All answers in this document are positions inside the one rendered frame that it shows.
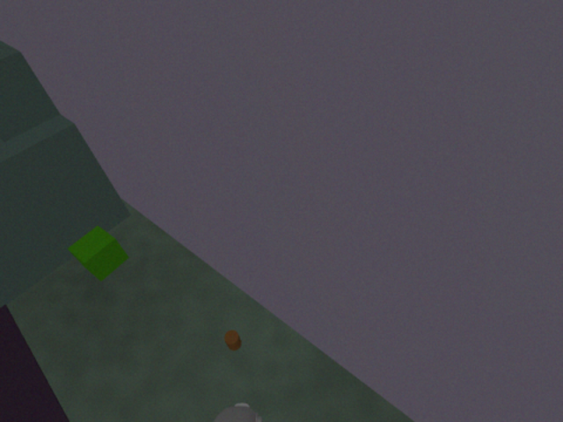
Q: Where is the sofa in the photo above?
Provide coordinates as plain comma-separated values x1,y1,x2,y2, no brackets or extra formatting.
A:
0,41,131,308

